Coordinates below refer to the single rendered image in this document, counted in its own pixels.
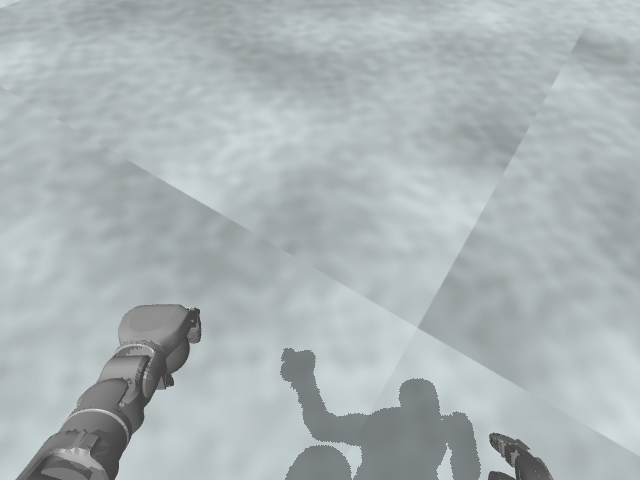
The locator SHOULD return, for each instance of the right robot hand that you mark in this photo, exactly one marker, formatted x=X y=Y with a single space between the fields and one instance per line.
x=518 y=455

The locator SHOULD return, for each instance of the left robot arm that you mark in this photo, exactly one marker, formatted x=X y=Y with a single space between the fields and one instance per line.
x=93 y=438

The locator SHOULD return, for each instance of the ball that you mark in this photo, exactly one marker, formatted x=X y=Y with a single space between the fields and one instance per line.
x=178 y=357

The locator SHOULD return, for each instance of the left robot hand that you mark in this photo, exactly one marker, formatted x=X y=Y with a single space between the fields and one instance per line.
x=165 y=325

